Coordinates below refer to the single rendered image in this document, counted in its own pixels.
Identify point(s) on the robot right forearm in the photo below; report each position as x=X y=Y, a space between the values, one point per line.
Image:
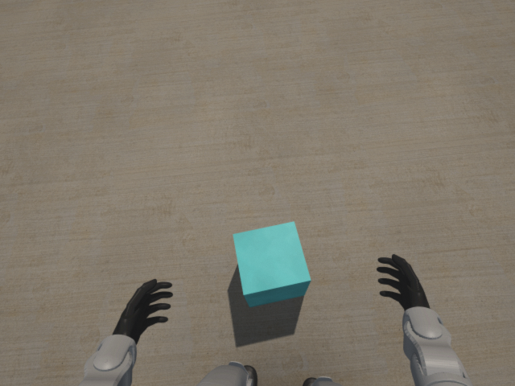
x=427 y=344

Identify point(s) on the carton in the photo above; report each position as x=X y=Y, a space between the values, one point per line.
x=271 y=264

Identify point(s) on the right robot hand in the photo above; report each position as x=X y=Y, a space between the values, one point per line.
x=411 y=292

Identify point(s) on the left robot hand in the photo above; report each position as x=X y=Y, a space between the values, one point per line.
x=133 y=320

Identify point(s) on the robot left forearm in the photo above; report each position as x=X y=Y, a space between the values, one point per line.
x=112 y=363

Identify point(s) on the robot left shin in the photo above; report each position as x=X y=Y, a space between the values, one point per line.
x=237 y=364

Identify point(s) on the robot left thigh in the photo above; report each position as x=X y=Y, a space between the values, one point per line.
x=226 y=375

